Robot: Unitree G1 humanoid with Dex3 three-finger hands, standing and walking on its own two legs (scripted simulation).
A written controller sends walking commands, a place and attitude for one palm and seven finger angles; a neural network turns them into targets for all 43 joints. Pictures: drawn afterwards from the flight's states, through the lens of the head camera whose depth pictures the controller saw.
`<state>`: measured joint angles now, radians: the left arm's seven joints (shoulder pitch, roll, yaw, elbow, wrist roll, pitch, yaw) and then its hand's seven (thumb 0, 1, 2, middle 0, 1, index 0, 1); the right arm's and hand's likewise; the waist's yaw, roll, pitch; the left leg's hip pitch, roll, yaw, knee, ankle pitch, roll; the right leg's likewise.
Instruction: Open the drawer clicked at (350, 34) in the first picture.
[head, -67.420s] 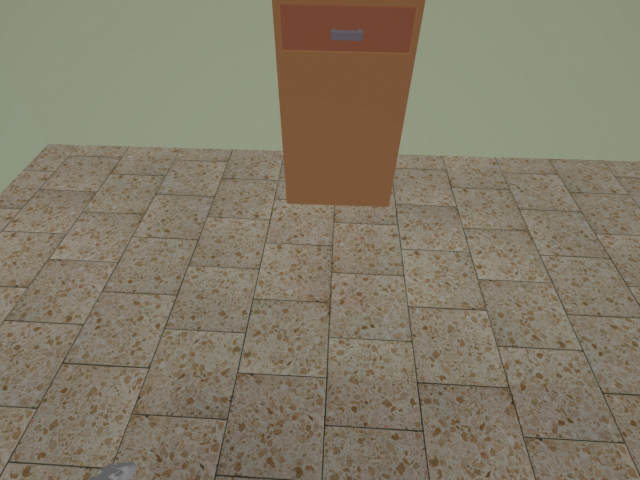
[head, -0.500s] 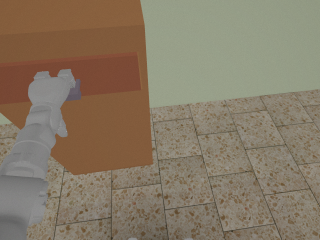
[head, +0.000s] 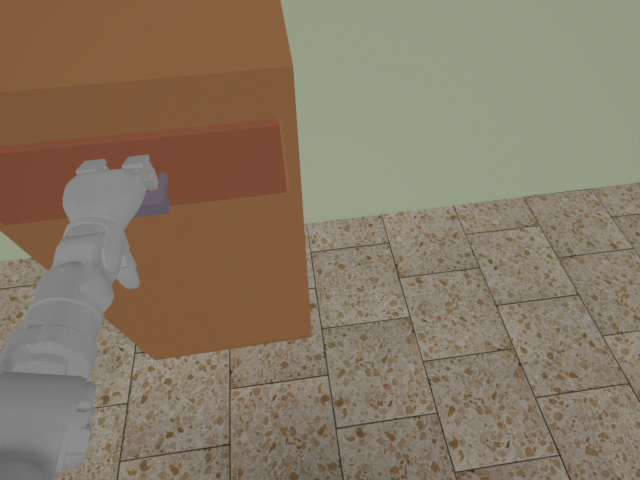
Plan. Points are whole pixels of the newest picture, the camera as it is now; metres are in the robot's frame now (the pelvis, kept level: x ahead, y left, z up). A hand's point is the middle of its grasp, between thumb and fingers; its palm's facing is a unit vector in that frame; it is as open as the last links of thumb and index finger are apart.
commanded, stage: lift the fingers back up to retry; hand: left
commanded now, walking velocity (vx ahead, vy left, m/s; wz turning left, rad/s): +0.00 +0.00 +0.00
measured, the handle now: (130, 194) +0.49 +0.27 +0.04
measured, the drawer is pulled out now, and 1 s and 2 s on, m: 0.01 0.02 0.01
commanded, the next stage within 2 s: re-aim the fingers above the handle in 0.42 s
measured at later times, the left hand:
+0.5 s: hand (86, 178) +0.44 +0.27 +0.13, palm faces +0.10 +0.03 -0.99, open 13.8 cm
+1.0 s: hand (55, 199) +0.42 +0.31 +0.12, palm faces -0.04 +0.06 -1.00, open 13.8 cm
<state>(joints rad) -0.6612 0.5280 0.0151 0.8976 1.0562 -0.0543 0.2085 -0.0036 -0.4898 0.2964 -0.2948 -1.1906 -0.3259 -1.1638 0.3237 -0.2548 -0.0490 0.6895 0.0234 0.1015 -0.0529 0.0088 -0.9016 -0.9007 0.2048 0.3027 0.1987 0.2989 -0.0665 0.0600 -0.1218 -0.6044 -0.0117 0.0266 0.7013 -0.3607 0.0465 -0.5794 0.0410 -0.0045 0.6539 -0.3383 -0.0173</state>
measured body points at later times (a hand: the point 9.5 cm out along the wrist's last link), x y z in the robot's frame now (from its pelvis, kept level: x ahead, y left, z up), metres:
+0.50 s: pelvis +0.01 -0.01 +0.01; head +0.06 -0.03 +0.46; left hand +0.43 +0.27 +0.19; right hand +0.12 -0.27 -0.13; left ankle -0.02 +0.09 -0.72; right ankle -0.02 -0.11 -0.72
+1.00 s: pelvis -0.02 -0.02 +0.01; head +0.04 -0.04 +0.45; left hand +0.42 +0.30 +0.17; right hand +0.05 -0.29 -0.13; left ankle -0.02 +0.09 -0.72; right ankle -0.02 -0.11 -0.72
